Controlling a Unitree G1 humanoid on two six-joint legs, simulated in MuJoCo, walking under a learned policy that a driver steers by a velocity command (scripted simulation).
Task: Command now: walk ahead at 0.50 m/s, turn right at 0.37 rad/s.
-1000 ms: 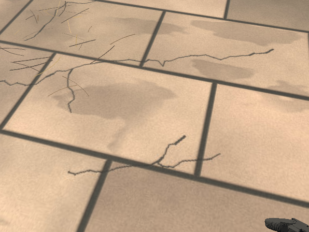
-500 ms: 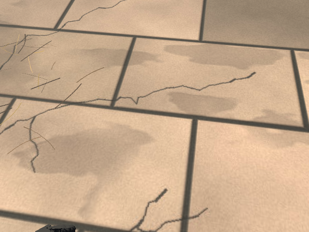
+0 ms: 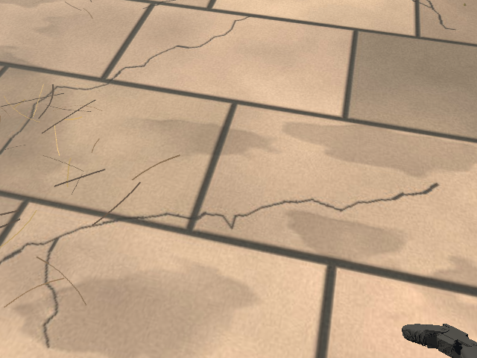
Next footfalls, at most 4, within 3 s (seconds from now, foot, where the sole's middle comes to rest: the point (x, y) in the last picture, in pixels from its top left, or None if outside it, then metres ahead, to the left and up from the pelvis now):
0.52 right None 0.39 -0.18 -0.76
1.06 left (306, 264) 0.76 -0.12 -0.76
1.56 right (403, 228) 0.91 -0.43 -0.76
2.06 left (326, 153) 1.22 -0.20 -0.76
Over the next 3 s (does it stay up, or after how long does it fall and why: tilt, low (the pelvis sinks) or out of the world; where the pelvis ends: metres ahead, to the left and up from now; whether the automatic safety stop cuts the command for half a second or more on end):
stays up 1.60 -0.31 0.02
